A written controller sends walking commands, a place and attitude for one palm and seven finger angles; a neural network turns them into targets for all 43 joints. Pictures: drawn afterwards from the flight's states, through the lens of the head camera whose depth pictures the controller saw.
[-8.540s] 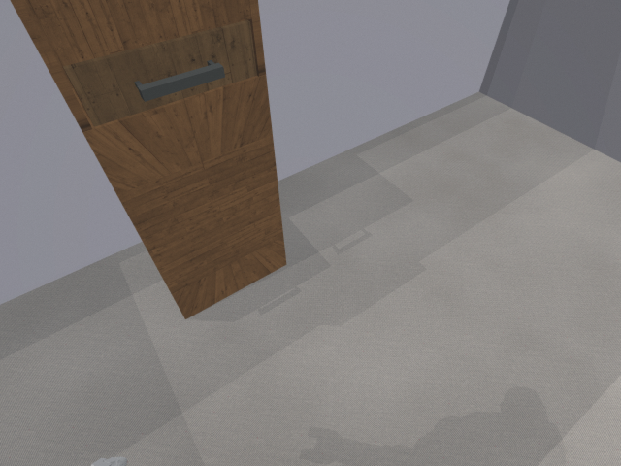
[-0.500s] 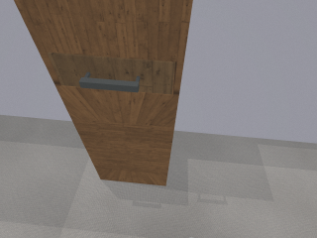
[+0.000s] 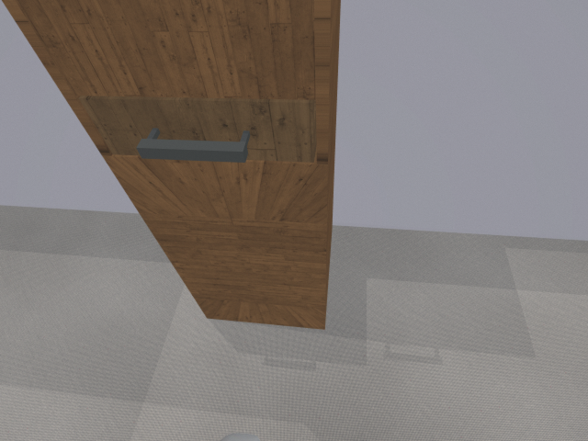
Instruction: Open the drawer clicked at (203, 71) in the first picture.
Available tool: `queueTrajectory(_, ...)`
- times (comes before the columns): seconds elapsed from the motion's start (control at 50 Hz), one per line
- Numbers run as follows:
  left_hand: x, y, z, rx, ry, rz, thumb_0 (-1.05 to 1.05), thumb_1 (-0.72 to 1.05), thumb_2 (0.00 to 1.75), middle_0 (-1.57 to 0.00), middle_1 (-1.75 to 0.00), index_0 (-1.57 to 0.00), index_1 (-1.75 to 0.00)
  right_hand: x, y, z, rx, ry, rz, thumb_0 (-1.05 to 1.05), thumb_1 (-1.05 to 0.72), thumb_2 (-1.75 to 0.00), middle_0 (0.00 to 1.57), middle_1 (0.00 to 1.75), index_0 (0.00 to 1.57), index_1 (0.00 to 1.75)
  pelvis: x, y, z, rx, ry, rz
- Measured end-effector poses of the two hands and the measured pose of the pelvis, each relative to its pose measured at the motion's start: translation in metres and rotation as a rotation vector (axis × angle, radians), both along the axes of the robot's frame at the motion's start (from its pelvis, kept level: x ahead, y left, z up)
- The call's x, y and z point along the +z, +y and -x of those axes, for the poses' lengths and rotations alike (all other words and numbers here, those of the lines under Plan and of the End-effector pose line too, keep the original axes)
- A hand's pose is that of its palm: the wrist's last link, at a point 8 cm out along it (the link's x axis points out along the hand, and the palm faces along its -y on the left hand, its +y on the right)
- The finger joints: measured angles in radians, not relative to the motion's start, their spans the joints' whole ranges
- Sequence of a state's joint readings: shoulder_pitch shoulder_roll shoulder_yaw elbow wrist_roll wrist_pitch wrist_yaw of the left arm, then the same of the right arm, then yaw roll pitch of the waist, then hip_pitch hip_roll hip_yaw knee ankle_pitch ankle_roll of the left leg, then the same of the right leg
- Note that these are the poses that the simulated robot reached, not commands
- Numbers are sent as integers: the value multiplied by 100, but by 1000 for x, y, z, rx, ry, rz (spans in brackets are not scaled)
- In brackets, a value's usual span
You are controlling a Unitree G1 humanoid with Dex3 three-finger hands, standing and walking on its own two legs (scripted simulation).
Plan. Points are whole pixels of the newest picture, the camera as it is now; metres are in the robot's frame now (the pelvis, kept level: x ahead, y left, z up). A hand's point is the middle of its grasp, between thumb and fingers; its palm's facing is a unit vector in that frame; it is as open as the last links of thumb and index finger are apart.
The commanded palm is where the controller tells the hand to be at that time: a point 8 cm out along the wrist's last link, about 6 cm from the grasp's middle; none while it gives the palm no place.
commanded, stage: come to a stop and stand still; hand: left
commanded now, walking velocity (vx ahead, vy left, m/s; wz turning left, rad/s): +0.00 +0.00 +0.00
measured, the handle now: (196, 142) +0.54 +0.21 +0.09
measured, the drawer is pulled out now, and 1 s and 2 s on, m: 0.00 0.00 0.00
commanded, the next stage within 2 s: look again from close up in 0.42 s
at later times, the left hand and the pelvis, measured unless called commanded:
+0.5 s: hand out of the picture -0.03 +0.22 -0.17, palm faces +0.03 -0.98 -0.21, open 7.4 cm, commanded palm none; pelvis -0.03 +0.04 +0.00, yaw -1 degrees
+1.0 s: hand out of the picture -0.02 +0.22 -0.18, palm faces +0.00 -0.98 -0.21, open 7.3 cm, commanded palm none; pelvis -0.04 +0.04 -0.01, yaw -1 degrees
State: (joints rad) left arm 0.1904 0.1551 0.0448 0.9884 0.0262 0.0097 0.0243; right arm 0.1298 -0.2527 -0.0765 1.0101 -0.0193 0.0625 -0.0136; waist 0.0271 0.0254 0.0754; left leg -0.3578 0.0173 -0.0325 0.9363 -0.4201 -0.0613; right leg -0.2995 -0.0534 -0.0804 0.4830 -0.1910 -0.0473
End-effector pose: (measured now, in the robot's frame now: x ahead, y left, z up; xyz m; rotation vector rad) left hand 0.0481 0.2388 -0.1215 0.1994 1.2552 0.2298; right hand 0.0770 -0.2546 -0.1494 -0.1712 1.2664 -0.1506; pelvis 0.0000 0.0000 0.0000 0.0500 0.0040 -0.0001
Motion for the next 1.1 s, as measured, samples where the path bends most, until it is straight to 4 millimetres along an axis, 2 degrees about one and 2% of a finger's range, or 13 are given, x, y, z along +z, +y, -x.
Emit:
queueTrajectory(0.06, -5, 13, 18, 11, 14, 13, 0, 91, 90, -20, -30, -20, -30, 7, 9, -3, 20, -38, 13, 1, -91, -90, 20, 30, 19, 30, -1, 9, 7, -5, -2, 12)
queueTrajectory(0.12, -17, 29, 36, 27, 36, 30, 0, 91, 90, -20, -30, -20, -30, 12, 25, 2, 33, -71, 29, 0, -91, -90, 20, 30, 19, 30, -5, 21, 14, -5, -4, 35)
queueTrajectory(0.18, -29, 43, 52, 47, 64, 51, 0, 91, 90, -20, -30, -20, -30, 14, 44, 19, 38, -66, 39, 0, -91, -90, 20, 30, 19, 30, -9, 32, 20, -1, -7, 47)
queueTrajectory(0.26, -27, 50, 67, 54, 104, 67, 0, 91, 90, -20, -30, -20, -30, 16, 68, 49, 32, 1, 19, 0, -91, -90, 20, 30, 19, 30, -2, 40, 21, 4, -8, 45)
queueTrajectory(0.42, -24, 38, 84, 29, 166, 65, 0, 91, 90, -20, -30, -20, -30, -2, 77, 93, -31, 108, -24, 1, -93, -90, 20, 30, 20, 30, -4, 43, 23, -15, -5, 19)
queueTrajectory(0.56, -21, 18, 85, -10, 146, 74, 0, 91, 90, -20, -30, -20, -30, -6, 80, 120, -61, 140, -61, 1, -92, -90, 20, 30, 20, 30, -2, 40, 31, -16, -13, 50)
queueTrajectory(0.82, -22, 28, 78, -41, 73, 60, 1, 91, 90, -20, -30, -20, -30, -11, 86, 129, -27, 95, -74, 1, -91, -90, 20, 30, 19, 30, -8, 43, 43, -16, -26, 42)
queueTrajectory(1.1, -24, 24, 78, -38, 95, 80, 0, 91, 90, -20, -30, -20, -30, -4, 74, 119, -23, 94, -39, 1, -91, -90, 20, 30, 19, 30, -5, 40, 39, -22, -20, 40)
